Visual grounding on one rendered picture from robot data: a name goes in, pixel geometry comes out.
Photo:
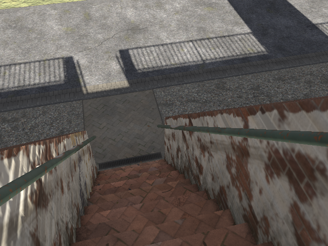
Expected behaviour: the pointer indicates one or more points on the stairs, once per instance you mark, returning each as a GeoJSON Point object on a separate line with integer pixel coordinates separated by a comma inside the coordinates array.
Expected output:
{"type": "Point", "coordinates": [152, 204]}

